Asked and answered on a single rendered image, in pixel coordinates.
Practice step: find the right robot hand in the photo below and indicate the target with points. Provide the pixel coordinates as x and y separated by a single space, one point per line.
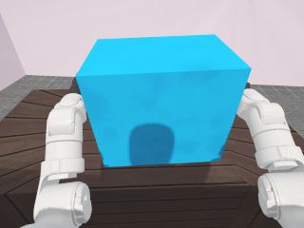
247 86

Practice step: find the robot right upper arm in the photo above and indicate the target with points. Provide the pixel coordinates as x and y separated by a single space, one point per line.
281 196

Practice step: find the left robot forearm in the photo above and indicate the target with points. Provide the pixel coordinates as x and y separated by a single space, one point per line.
64 137

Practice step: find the right robot forearm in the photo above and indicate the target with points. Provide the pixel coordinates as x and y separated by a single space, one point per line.
275 146

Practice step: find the left robot hand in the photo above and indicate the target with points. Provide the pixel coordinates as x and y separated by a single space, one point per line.
75 88

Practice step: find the carton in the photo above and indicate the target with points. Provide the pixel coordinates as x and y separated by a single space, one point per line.
163 99

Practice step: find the robot left upper arm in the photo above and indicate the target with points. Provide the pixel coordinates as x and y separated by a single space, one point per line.
62 205

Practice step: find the pedestal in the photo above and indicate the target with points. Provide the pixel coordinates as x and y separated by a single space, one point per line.
204 194

